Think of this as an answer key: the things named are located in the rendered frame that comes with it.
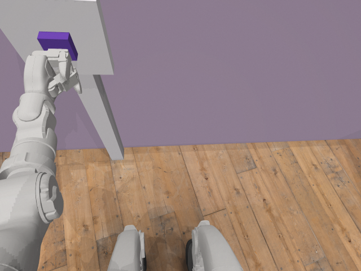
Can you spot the panel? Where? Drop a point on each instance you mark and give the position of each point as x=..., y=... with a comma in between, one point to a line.
x=22, y=20

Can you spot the left robot hand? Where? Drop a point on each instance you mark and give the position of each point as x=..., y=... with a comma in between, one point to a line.
x=39, y=76

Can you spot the button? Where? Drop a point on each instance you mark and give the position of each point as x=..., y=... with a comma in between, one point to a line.
x=58, y=40

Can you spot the right robot shin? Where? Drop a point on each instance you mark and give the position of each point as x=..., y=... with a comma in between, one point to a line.
x=198, y=264

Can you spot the right robot thigh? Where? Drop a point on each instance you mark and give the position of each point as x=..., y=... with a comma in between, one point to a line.
x=217, y=255

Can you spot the left robot upper arm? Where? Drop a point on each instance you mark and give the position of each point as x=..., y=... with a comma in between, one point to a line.
x=28, y=204

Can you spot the robot left forearm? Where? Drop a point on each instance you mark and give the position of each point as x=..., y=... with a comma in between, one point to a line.
x=34, y=148

